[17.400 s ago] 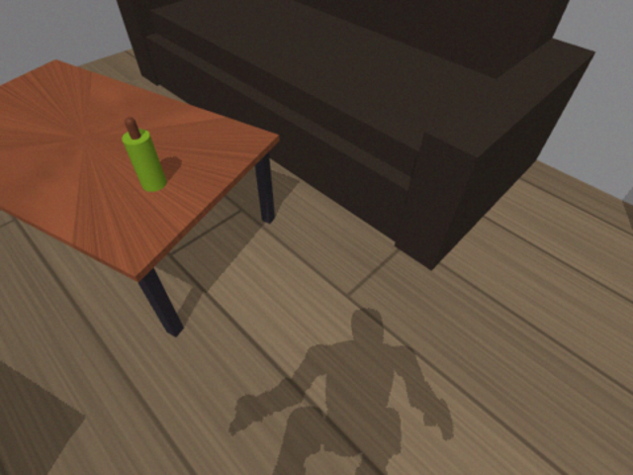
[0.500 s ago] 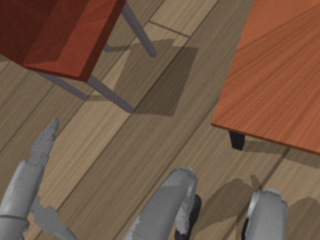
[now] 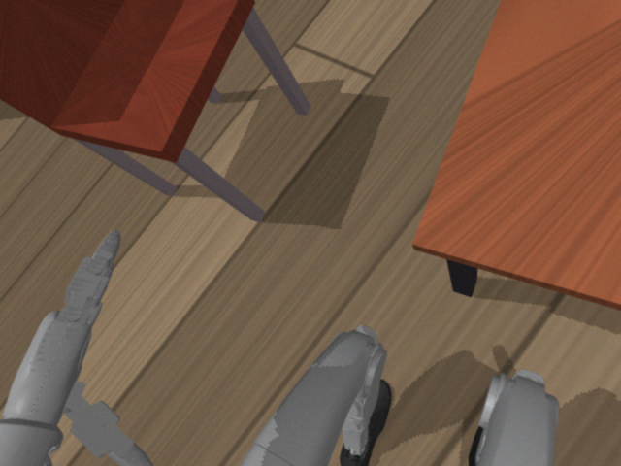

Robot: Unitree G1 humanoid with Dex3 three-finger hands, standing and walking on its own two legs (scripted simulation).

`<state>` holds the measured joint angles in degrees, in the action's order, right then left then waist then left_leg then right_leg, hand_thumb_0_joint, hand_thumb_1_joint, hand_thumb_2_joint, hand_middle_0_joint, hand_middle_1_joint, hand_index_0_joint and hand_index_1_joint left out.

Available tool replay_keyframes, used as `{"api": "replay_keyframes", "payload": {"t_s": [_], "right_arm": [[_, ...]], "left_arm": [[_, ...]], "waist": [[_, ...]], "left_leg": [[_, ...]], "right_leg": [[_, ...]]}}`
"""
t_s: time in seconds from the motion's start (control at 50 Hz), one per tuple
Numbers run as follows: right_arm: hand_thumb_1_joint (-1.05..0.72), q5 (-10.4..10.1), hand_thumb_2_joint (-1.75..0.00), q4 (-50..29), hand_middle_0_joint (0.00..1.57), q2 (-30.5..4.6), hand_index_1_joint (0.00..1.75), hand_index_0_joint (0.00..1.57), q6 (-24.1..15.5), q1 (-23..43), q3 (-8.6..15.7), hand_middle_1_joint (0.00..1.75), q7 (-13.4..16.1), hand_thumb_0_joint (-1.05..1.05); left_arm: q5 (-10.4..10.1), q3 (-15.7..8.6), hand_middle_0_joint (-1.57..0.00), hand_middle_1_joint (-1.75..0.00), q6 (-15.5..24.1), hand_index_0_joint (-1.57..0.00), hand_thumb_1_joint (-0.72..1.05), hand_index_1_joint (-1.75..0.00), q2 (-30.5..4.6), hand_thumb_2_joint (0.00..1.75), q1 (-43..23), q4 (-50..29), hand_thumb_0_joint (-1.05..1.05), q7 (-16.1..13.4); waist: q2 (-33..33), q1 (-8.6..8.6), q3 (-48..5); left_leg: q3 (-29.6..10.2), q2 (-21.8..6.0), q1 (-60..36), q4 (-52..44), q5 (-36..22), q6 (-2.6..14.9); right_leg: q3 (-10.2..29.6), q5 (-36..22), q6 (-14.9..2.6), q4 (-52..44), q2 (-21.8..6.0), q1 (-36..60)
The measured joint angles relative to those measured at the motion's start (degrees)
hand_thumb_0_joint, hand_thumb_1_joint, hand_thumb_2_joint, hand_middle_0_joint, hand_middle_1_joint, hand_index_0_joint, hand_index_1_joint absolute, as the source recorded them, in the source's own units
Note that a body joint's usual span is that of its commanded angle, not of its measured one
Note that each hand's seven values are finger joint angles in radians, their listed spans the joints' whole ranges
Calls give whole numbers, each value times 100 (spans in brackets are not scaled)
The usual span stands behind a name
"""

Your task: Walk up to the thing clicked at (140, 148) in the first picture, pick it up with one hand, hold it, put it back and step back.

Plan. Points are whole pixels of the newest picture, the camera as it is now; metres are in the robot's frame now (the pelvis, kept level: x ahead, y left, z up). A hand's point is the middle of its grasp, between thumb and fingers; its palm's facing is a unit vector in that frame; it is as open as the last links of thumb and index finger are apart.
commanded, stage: settle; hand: right
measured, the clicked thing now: out of the picture +0.55 -0.26 -0.01
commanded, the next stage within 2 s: lift in 0.82 s
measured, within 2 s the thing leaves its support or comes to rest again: leaves its support in 0.22 s
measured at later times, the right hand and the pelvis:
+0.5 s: hand out of the picture +0.53 -0.28 +0.00, palm faces +0.32 +0.95 -0.01, open 10.7 cm; pelvis +0.01 +0.00 +0.04, yaw -1 degrees
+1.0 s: hand out of the picture +0.54 -0.28 +0.03, palm faces +0.32 +0.95 +0.00, open 10.8 cm; pelvis +0.02 +0.00 +0.06, yaw -2 degrees
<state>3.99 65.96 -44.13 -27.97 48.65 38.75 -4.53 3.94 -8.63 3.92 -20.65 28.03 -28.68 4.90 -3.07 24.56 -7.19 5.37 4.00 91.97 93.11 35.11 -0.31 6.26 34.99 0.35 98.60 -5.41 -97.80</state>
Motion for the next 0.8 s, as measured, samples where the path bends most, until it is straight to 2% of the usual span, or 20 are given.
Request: {"api": "replay_keyframes", "payload": {"t_s": [0.16, 0.34, 0.56, 0.8], "right_arm": [[55, 21, -85, -243, 74, 187, 110, 83, 231, -196, -66, 104, -48, -7], [61, -76, -87, -205, 74, 449, 117, 84, 181, -392, -310, 111, 115, -7], [61, -194, -88, 310, 74, 357, 117, 84, -49, -198, -428, 112, 105, -7], [61, -164, -91, 452, 72, 317, 118, 82, -68, -41, -415, 113, -2, -7]], "left_arm": [[3, 44, -7, -5, -68, -5, -56, -6, 64, 8, -51, 248, -1, -23], [27, 277, -6, -5, -148, -5, -56, -6, 160, 8, -225, 867, -1, -140], [79, 447, -6, -5, -198, -5, -56, -6, 206, 8, -477, 1251, -1, -210], [107, 497, -6, -5, -215, -4, -56, -6, 307, 8, -504, 1400, -1, -223]], "waist": [[-18, -65, -22], [3, -216, -67], [103, -307, -56], [95, -316, -34]], "left_leg": [[5, 13, -140, -135, -37, 11], [7, 15, -592, -558, -131, 19], [-17, -15, -1002, -941, -207, 6], [-21, -22, -1193, -1174, -253, 6]], "right_leg": [[4, -28, 14, -128, -11, 141], [-3, -111, 21, -524, -11, 580], [-41, -191, 3, -900, 19, 979], [-49, -234, 7, -1122, 29, 1161]]}}
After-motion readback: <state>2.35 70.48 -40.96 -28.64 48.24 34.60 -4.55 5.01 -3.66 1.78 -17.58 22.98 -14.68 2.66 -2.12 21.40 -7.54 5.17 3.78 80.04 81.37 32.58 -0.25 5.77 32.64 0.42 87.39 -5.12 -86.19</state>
